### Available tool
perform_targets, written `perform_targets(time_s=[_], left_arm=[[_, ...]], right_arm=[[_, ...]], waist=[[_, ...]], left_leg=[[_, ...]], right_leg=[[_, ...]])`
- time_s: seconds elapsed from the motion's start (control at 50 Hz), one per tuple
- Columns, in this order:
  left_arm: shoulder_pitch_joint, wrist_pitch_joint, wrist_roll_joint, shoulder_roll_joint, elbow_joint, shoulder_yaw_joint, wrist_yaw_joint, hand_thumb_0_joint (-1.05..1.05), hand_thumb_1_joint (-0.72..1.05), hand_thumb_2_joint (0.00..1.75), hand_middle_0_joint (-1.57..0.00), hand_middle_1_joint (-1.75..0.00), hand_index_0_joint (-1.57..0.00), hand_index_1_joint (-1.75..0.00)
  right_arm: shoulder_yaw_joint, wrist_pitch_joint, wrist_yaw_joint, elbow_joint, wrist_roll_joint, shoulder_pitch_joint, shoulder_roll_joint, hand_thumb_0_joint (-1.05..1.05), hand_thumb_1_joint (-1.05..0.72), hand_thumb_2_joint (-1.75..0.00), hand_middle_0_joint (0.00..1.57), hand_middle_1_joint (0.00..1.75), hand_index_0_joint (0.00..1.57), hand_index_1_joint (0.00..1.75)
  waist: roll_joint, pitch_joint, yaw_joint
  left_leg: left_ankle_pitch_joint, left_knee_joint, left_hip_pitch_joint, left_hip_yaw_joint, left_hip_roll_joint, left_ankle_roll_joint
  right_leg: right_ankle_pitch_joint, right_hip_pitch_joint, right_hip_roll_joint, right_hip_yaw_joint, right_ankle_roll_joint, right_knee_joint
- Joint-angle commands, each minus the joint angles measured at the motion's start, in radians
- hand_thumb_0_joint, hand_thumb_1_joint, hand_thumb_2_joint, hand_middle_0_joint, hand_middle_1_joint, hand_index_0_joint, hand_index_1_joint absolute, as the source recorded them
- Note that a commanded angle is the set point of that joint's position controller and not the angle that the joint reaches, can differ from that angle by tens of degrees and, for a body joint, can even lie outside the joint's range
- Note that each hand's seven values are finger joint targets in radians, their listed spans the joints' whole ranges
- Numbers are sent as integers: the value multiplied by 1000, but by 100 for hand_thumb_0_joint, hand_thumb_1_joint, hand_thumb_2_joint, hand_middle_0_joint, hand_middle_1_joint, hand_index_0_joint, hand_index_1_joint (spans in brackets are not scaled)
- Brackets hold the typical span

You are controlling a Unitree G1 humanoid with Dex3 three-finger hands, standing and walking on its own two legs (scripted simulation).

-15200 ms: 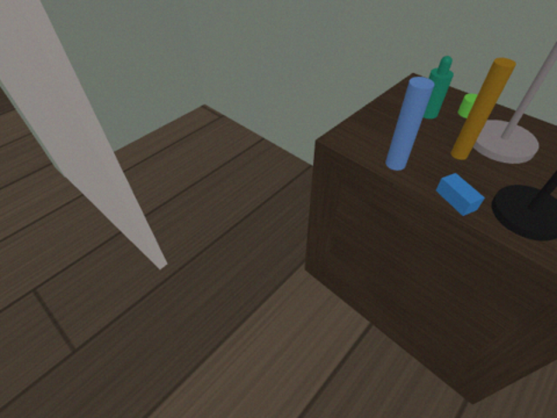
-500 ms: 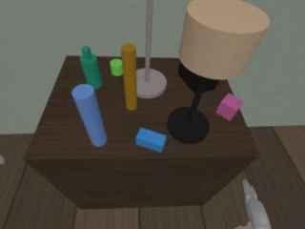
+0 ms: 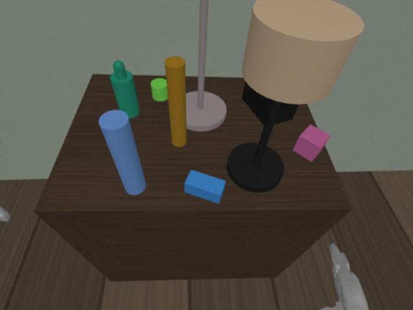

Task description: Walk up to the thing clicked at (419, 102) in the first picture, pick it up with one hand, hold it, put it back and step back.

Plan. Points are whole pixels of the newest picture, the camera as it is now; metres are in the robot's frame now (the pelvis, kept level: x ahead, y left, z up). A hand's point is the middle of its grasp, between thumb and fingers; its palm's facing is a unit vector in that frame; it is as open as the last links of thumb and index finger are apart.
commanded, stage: go down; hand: left
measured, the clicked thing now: (126, 158) +0.42 +0.16 +0.05
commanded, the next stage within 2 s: approach in 0.06 s
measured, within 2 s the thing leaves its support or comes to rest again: neither
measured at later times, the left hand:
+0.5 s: hand (46, 179) +0.37 +0.30 +0.05, palm faces +0.02 -1.00 +0.06, open 17.5 cm
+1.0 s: hand (115, 170) +0.42 +0.19 +0.01, palm faces +0.04 -1.00 +0.04, open 17.2 cm
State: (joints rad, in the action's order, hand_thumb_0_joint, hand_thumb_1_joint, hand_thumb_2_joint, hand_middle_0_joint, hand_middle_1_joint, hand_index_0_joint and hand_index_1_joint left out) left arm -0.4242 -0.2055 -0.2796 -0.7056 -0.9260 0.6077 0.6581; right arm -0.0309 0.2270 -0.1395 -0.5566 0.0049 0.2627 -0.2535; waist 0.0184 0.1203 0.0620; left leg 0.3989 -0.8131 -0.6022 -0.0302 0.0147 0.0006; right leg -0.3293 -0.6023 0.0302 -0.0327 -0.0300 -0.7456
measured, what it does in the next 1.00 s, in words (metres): stands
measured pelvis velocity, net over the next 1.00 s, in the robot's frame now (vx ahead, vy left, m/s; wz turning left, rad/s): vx -0.01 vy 0.00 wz -0.03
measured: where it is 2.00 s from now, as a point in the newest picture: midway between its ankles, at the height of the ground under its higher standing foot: outside the picture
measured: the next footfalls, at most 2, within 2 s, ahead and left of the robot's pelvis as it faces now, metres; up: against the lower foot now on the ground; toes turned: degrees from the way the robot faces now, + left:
none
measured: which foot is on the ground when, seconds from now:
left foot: down 0.00-1.00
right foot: down 0.00-1.00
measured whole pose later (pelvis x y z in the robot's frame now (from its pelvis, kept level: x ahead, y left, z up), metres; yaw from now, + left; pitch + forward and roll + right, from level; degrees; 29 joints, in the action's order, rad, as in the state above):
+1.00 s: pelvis -0.01 +0.00 -0.04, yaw -2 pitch +17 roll -2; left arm -0.49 -0.36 -0.18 -0.35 -0.82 0.38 0.24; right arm 0.05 0.08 -0.01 -0.12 -0.03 0.41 -0.24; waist 0.01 0.14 0.12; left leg 0.50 -1.07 -0.86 -0.01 0.03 0.00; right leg -0.42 -0.88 0.01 -0.01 -0.03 -1.01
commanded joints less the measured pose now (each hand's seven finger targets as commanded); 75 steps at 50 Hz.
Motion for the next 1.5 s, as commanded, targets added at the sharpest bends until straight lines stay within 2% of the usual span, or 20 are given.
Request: perform_targets(time_s=[0.0,0.16,0.36,0.46,0.54,0.66,0.68,0.7,0.82,0.86,0.92,0.98,1.02,1.08,1.1,1.16,1.32,1.38,1.42,1.48], left_arm=[[-309,-63,-25,-371,203,51,3,0,-59,6,-5,-7,-6,-7],[-300,-62,-23,-396,162,81,-4,0,-50,7,-5,-6,-4,-7],[-370,-114,-29,-221,101,-48,1,0,-55,5,-5,-6,-5,-6],[-433,-167,-20,-165,163,-69,-76,0,-55,5,-5,-6,-5,-6],[-473,-200,10,-85,216,-122,-152,0,-58,4,-6,-6,-6,-6],[-472,-246,50,-119,324,-61,-297,0,-49,5,-5,-6,-6,-5],[-452,-239,57,-24,277,-122,-314,0,-47,5,-5,-6,-7,-4],[-435,-246,61,-49,324,-84,-340,0,-45,6,-5,-5,-6,-4],[-366,-232,80,117,314,-181,-410,0,-47,5,-5,-4,-6,-3],[-361,-226,84,115,325,-185,-412,0,-46,4,-5,-4,-6,-2],[-364,-217,85,172,280,-219,-419,0,-47,3,-5,-4,-7,-2],[-418,-226,88,146,345,-207,-446,0,-47,2,-5,-3,-7,-1],[-417,-227,86,244,307,-277,-442,0,-47,1,-5,-3,-7,0],[-469,-240,101,177,364,-260,-456,0,-49,0,-6,-1,-7,0],[-463,-239,104,208,341,-279,-455,0,-52,1,-6,-2,-7,0],[-472,-247,107,165,347,-253,-473,0,-54,1,-6,-3,-8,-1],[-404,-256,131,228,321,-271,-525,0,-61,1,-11,-1,-11,-1],[-371,-271,125,257,339,-284,-529,0,-61,1,-12,-2,-12,-2],[-370,-275,126,271,337,-293,-534,0,-61,2,-11,-2,-11,-2],[-398,-289,129,221,378,-267,-545,0,-61,5,-28,-15,-27,-15]], right_arm=[[80,51,-16,109,3,-7,-173,0,53,-5,5,5,5,5],[48,52,-17,149,8,-67,-143,0,58,-4,5,5,5,5],[49,63,1,243,-7,-11,-158,0,59,-4,5,5,5,5],[108,56,33,360,-10,48,-212,0,58,-4,5,5,5,5],[91,33,68,417,-18,95,-167,0,57,-4,5,5,5,5],[169,-8,95,548,-35,87,-207,0,56,-4,5,5,5,5],[143,-26,103,488,-41,148,-163,0,56,-4,5,5,5,5],[139,-31,106,553,-37,107,-162,0,56,-4,5,5,5,5],[150,-73,110,584,-32,134,-130,0,54,-5,5,5,5,5],[155,-78,111,601,-27,136,-140,0,55,-5,5,5,5,5],[181,-89,114,598,-23,182,-145,0,55,-5,5,5,5,5],[190,-92,116,637,-18,176,-154,0,56,-4,5,5,5,5],[190,-94,119,595,-19,229,-136,0,56,-4,5,5,5,5],[180,-91,117,644,-16,200,-141,0,56,-4,5,5,5,5],[155,-91,120,664,-20,196,-121,0,56,-4,5,5,5,5],[177,-102,118,608,-22,217,-128,0,55,-4,5,5,5,5],[178,-124,131,662,-29,155,-126,0,54,-5,5,5,5,5],[214,-137,132,696,-24,149,-151,0,54,-5,5,5,5,5],[191,-147,134,666,-23,183,-123,0,54,-5,5,5,5,5],[195,-154,132,698,-20,189,-127,0,53,-5,5,5,5,5]], waist=[[-174,276,-11],[-133,229,-24],[-115,291,59],[-128,340,80],[-187,388,73],[-247,487,17],[-248,455,24],[-219,469,-6],[-131,452,21],[-123,428,23],[-66,367,54],[-48,352,54],[-63,328,80],[-76,359,69],[-63,366,66],[-78,362,53],[-76,404,24],[-59,422,35],[-43,384,41],[-39,401,49]], left_leg=[[-279,127,212,-13,-17,-2],[-263,120,146,-7,-25,3],[-207,29,128,-4,-24,10],[-216,-29,123,-25,-2,-8],[-284,-84,111,-18,-4,-15],[-280,-107,88,-15,-3,-29],[-276,-112,51,-8,-5,-27],[-270,-109,26,-5,-7,-24],[-327,-123,-28,4,-2,-12],[-331,-115,-17,0,5,-15],[-255,-108,-46,4,4,-8],[-135,-97,-67,22,-8,4],[-129,-91,-38,16,-5,-2],[-146,-95,-25,18,-7,-2],[-146,-102,-37,22,-12,0],[-130,-113,-64,33,-21,6],[-212,-114,-55,14,-8,-7],[-217,-115,-50,18,-10,-6],[-186,-116,-83,22,-13,0],[-160,-118,-90,29,-17,5]], right_leg=[[169,76,-27,-22,51,78],[168,89,-24,-16,47,77],[146,-40,-21,-17,41,8],[120,-133,-31,-29,48,-61],[159,-158,-26,-20,53,-105],[145,-112,-27,-11,62,-154],[146,-109,-27,-9,65,-156],[153,-80,-29,-8,63,-161],[240,-21,-37,2,57,-176],[224,-49,-40,-3,58,-178],[180,-74,-41,-2,53,-164],[121,-63,-36,12,43,-142],[105,-108,-37,5,47,-148],[123,-91,-34,7,45,-150],[133,-73,-31,11,43,-149],[140,-51,-23,28,38,-141],[168,-54,-33,3,52,-174],[187,-24,-35,7,50,-182],[172,-33,-34,14,46,-175],[171,-11,-29,27,39,-164]])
